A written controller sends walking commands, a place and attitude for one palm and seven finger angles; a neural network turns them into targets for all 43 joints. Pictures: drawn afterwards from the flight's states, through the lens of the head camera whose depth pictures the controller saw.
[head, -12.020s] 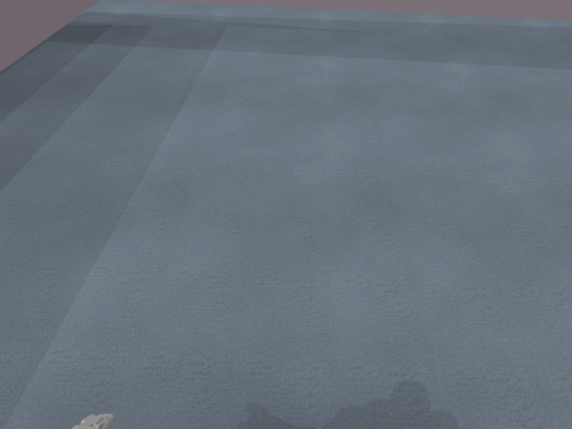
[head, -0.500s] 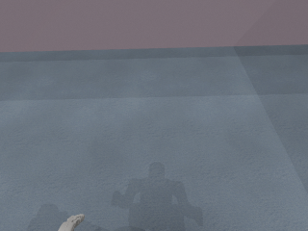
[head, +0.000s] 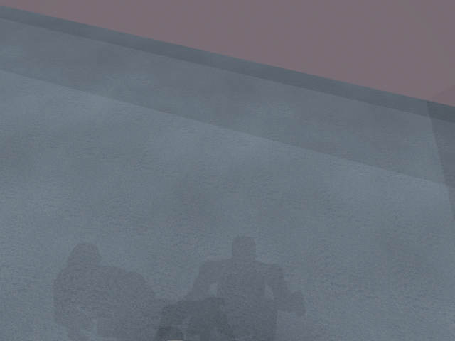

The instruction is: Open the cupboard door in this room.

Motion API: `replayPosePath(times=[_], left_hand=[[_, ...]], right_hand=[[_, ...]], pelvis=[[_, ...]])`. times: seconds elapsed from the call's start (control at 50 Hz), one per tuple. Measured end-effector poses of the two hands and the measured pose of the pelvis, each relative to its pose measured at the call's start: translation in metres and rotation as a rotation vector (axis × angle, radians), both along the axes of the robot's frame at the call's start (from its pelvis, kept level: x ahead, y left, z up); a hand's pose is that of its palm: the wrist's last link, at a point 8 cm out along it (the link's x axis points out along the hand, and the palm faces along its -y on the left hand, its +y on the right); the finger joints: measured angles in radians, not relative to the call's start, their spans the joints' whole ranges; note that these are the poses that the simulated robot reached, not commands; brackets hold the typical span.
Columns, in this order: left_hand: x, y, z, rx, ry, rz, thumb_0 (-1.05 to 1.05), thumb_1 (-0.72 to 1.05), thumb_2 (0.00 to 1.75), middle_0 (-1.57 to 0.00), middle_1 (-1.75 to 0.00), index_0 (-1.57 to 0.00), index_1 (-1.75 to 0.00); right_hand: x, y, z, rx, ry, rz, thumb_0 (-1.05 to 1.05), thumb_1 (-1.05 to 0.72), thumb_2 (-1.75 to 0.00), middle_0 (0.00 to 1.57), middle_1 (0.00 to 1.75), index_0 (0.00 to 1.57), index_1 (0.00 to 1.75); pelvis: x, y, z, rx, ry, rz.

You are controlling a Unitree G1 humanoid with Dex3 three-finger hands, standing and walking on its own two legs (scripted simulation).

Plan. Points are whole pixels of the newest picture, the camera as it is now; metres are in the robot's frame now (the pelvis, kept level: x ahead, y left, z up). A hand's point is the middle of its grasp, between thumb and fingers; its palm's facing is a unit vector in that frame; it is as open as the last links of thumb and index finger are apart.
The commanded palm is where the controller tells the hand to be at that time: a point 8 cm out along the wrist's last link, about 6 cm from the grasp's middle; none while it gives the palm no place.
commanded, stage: turn or walk to find it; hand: left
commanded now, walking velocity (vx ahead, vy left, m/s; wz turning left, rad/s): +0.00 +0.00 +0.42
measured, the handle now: out of the picture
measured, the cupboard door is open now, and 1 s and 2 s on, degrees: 0 0 0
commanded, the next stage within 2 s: none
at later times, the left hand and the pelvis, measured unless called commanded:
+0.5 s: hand out of the picture +0.05 +0.18 -0.13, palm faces +0.19 -0.94 -0.29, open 7.4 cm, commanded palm none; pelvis -0.02 -0.04 +0.01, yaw +12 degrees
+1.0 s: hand out of the picture -0.13 +0.19 -0.17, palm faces +0.45 -0.86 -0.25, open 7.4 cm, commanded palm none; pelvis -0.06 -0.01 +0.01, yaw +24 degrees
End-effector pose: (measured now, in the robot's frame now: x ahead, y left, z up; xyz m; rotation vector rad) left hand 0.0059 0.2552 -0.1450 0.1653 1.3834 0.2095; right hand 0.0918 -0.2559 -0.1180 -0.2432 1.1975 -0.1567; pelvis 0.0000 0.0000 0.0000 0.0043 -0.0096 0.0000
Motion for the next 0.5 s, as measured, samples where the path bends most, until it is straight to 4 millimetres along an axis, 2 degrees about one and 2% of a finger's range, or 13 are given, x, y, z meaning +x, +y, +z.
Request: replayPosePath(times=[0.08,0.16,0.24,0.32,0.4,0.44,0.5], left_hand=[[-0.005,0.017,0.006,0.008,0.01,0.034,0.01,0.91,0.9,-0.2,-0.29,-0.2,-0.3],[0.005,0.024,0.017,0.012,-0.058,0.047,0.01,0.91,0.9,-0.2,-0.29,-0.2,-0.3],[0.02,0.022,0.025,0.023,-0.127,0.051,0.01,0.91,0.9,-0.2,-0.29,-0.2,-0.3],[0.034,0.011,0.033,0.035,-0.183,0.047,0.0,0.91,0.9,-0.2,-0.29,-0.2,-0.3],[0.042,-0.008,0.04,0.054,-0.235,0.047,0.0,0.91,0.9,-0.2,-0.29,-0.2,-0.3],[0.041,-0.018,0.04,0.072,-0.262,0.049,0.0,0.91,0.9,-0.2,-0.29,-0.2,-0.3],[0.027,-0.034,0.045,0.084,-0.266,0.072,0.0,0.91,0.9,-0.2,-0.29,-0.2,-0.3]], right_hand=[[0.014,0.018,0.014,-0.008,-0.049,0.041,0.0,-0.91,-0.9,0.2,0.3,0.2,0.29],[0.016,0.03,0.019,0.004,-0.054,0.068,0.0,-0.91,-0.9,0.2,0.3,0.2,0.29],[0.009,0.032,0.017,0.026,-0.041,0.079,0.0,-0.91,-0.9,0.2,0.3,0.2,0.29],[-0.006,0.024,0.008,0.047,-0.008,0.076,0.0,-0.91,-0.9,0.2,0.3,0.2,0.3],[-0.022,0.007,-0.007,0.069,0.041,0.071,0.0,-0.91,-0.9,0.2,0.3,0.2,0.3],[-0.029,-0.005,-0.018,0.081,0.062,0.07,0.0,-0.91,-0.9,0.2,0.3,0.2,0.3],[-0.035,-0.019,-0.024,0.084,0.101,0.081,0.0,-0.91,-0.9,0.2,0.3,0.2,0.29]], pelvis=[[-0.002,0.008,0.009,-0.019,-0.008,0.024],[-0.005,0.012,0.016,-0.027,-0.01,0.052],[-0.009,0.01,0.018,-0.025,-0.009,0.082],[-0.014,0.0,0.017,-0.017,-0.008,0.113],[-0.018,-0.016,0.013,-0.004,-0.001,0.148],[-0.019,-0.027,0.007,0.012,0.004,0.164],[-0.023,-0.037,0.007,0.013,-0.008,0.203]])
